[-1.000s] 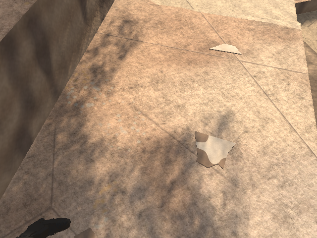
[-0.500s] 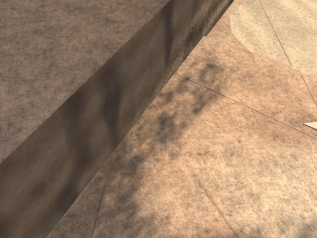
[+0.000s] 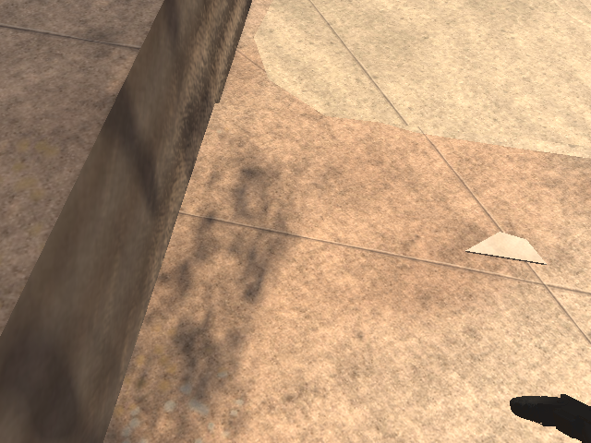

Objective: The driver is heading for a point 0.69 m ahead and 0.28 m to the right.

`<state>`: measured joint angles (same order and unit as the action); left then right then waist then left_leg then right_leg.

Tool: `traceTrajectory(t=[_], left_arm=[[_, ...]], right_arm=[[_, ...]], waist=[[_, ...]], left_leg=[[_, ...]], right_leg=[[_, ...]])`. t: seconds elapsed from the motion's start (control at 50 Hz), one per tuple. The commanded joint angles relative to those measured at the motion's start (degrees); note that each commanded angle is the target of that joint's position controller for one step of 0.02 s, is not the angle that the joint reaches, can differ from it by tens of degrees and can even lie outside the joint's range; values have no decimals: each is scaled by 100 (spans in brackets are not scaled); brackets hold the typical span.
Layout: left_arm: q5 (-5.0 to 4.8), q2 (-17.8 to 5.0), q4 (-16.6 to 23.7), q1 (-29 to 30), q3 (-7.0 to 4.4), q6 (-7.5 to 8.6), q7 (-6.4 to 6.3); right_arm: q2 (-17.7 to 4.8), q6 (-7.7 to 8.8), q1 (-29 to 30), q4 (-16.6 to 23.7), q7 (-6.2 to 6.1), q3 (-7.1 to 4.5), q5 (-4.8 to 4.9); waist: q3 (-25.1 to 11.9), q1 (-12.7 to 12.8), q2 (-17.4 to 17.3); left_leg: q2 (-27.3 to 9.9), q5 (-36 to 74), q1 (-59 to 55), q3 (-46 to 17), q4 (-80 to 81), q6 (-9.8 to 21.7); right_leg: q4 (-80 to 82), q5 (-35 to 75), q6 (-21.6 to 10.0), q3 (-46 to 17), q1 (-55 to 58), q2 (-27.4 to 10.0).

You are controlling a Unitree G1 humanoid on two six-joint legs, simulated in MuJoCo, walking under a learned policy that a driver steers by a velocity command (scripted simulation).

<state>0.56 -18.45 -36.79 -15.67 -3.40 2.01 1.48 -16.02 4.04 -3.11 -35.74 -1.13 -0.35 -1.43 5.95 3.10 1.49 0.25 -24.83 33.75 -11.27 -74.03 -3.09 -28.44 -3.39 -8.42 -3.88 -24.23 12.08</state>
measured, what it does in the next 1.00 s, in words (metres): walks ahead, turning right: left foot, then right foot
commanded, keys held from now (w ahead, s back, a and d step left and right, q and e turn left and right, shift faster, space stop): e+shift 0.80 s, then shift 0.20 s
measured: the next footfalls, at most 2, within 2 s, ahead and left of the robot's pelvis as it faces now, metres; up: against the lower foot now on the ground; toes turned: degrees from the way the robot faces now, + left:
left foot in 0.26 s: +0.27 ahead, +0.18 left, +0.00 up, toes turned -26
right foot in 0.74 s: +0.07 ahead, -0.04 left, +0.00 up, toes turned -48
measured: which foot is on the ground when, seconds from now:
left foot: up 0.00-0.24, down 0.26-0.74, up 0.76-1.00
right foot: down 0.00-0.24, up 0.26-0.72, down 0.74-1.00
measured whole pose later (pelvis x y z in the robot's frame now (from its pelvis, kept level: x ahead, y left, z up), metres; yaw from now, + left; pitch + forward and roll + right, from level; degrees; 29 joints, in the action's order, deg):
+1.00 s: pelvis +0.12 +0.04 +0.02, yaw -54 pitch +4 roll +2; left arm 0.0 -18.0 -31.6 -9.9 -4.8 -1.9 0.5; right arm -18.7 -1.4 -6.1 -43.4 -1.0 -5.3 -0.2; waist 1.8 -0.7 -1.7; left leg -1.2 -16.0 32.7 -1.7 -52.5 -3.2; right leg -28.1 -14.1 -2.7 -6.7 -17.1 2.9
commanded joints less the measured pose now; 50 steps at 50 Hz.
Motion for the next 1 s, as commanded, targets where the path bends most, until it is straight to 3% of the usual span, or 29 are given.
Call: traceTrajectory(t=[0.02,0.06,0.1,0.16,0.18,0.22,0.24,0.26,0.28,0.3,0.32,0.34,0.36,0.4,0.5,0.58,0.66,0.7,0.72,0.74,0.76,0.78,0.8,0.82,0.84,0.86,0.9,0.96,1.0], left_arm=[[-79,-959,518,309,-298,62,-159],[-198,-1026,408,191,-340,-123,-279],[-271,-1004,469,325,-347,-289,-381],[-251,-897,560,419,-337,-379,-400],[-196,-883,571,386,-349,-382,-388],[-213,-744,667,506,-353,-398,-375],[-239,-509,677,398,-294,-412,-350],[-184,-75,613,-176,-177,-434,-316],[-196,-419,822,-497,-254,-411,-281],[-150,-942,842,-173,-371,-362,-248],[-202,-1163,768,77,-453,-405,-252],[-191,-1113,709,77,-473,-493,-289],[-154,-1002,716,9,-450,-556,-279],[-200,-764,829,20,-388,-589,-248],[-211,-520,1184,539,-301,-638,-161],[-160,-411,1262,695,-278,-690,-56],[-223,-446,1187,712,-351,-740,47],[-254,-518,1098,542,-447,-766,75],[-244,-598,979,283,-527,-776,34],[-216,-908,855,-118,-662,-753,-40],[-208,-1935,954,-152,-860,-674,-110],[41,-1765,1152,-104,-811,-444,-12],[93,-1540,1043,-105,-726,-296,43],[-17,-1305,1006,198,-655,-235,35],[-144,-1041,1040,482,-556,-257,0],[-161,-933,1074,727,-502,-296,-61],[-74,-844,1072,857,-430,-313,-122],[-64,-829,921,750,-398,-294,-142],[-34,-828,854,737,-376,-297,-105]], right_arm=[[-629,-118,-805,73,-145,-251,-60],[-509,-169,-566,109,-173,-221,-6],[-578,-206,-298,115,-151,-246,82],[-661,-178,-12,98,-103,-300,105],[-756,-131,22,106,-88,-340,114],[-905,-16,-231,-2,-23,-464,134],[-974,18,-478,-104,-29,-547,144],[-1230,-35,-440,-33,-67,-600,91],[-1311,-140,-488,-12,-81,-625,-80],[-1126,-163,-366,39,-107,-650,-36],[-818,-212,-182,101,-152,-572,21],[-743,-298,5,147,-206,-541,83],[-745,-356,15,150,-253,-535,132],[-737,-408,-28,99,-328,-538,98],[-945,-424,-515,-151,-360,-663,39],[-1098,-460,-364,-120,-293,-756,94],[-1232,-444,-206,-143,-137,-808,161],[-1172,-484,-176,-177,-87,-816,252],[-988,-496,-279,-241,-66,-777,285],[-718,-513,-558,-371,-23,-726,251],[-463,-501,-632,-19,-5,-630,-69],[-594,-420,155,219,-66,-650,-91],[-776,-387,526,260,-97,-697,66],[-797,-393,351,139,-119,-713,138],[-907,-435,108,-47,-136,-735,96],[-933,-456,-87,-166,-121,-740,59],[-817,-458,-284,-349,-46,-687,77],[-550,-471,-219,-439,23,-540,124],[-542,-479,-128,-427,53,-497,146]], waist=[[-1063,-553,-626],[-1522,-449,-245],[-1599,-357,200],[-1410,-162,772],[-1348,-156,905],[-1268,-315,1109],[-1312,-367,812],[-1672,-56,-352],[-1681,166,-1478],[-1362,-29,-1499],[-1076,-143,-1078],[-906,-95,-863],[-785,-148,-775],[-669,-178,-890],[-949,-564,-1038],[-1039,-551,-1035],[-1053,-445,-1092],[-1139,-272,-1010],[-1190,-155,-799],[-1012,-20,140],[-843,-383,2351],[-1657,89,1640],[-1523,122,997],[-1335,-120,753],[-1187,-273,554],[-1216,-423,616],[-1363,-500,591],[-1387,-393,576],[-1304,-330,676]], left_leg=[[86,386,-391,376,1252,-260],[269,974,-493,310,1943,-370],[371,1432,-546,218,2585,-371],[476,1681,-896,140,3612,-324],[483,1694,-1131,63,3989,-311],[330,2016,-1638,13,4839,-180],[-108,2656,-2288,7,5448,22],[-1444,3322,-3312,-1088,5295,620],[-2451,3547,-3354,-2301,5466,1517],[-2431,2550,-3085,-2570,5714,1742],[-1946,1716,-2773,-1733,5720,1547],[-1550,1445,-2517,-1137,5686,1278],[-1419,1703,-2307,-711,5720,1267],[-1192,2134,-2144,25,5825,1265],[-1630,2344,-2973,480,5850,1599],[-1867,1992,-2854,925,5820,1505],[-1951,2014,-2620,1461,5670,1224],[-1909,1814,-2577,1756,5191,883],[-1739,1675,-2333,2006,4660,622],[-1287,964,-1483,2425,3422,254],[-438,-1289,710,2584,1463,-295],[-130,-1309,1181,1187,443,-218],[-187,-849,1277,843,190,-4],[-276,-353,1385,720,369,126],[-386,20,1348,687,588,129],[-403,333,957,684,780,96],[-277,797,418,804,1041,18],[-216,1070,-129,866,2176,-33],[-204,926,-498,898,2683,-16]], right_leg=[[778,2853,-805,-1955,173,-1423],[582,2535,-540,-1923,580,-1257],[550,1320,-248,-2020,752,-1122],[533,88,-52,-2344,811,-1038],[469,-143,12,-2517,851,-1034],[52,-265,165,-2762,985,-957],[-523,-1244,353,-2518,727,-724],[-1868,-3228,596,-1708,8,-195],[-2839,-3827,802,-1025,-848,-8],[-3501,-3171,993,-763,-1357,-546],[-3768,-2590,1073,-678,-1400,-812],[-4034,-2208,1145,-543,-1341,-921],[-4479,-1984,1223,-328,-1329,-953],[-4585,-1685,1345,64,-1274,-1133],[-3746,-1563,1545,174,-1567,-1649],[-2933,-1567,1438,318,-1111,-1838],[-1763,-1665,1106,694,-140,-1705],[-836,-1332,832,878,416,-1524],[-294,-1133,637,877,983,-1333],[418,-148,333,150,1774,-1507],[293,2601,-456,-2218,2650,-2872],[649,1790,-1156,-3059,2517,-3206],[845,1235,-1022,-2660,2439,-3066],[824,916,-773,-2319,2348,-2873],[719,961,-556,-1992,2188,-2734],[672,1111,-444,-1718,1876,-2583],[643,1455,-379,-1400,1625,-2360],[586,1304,-331,-1155,1507,-2165],[589,996,-393,-1254,1335,-2185]])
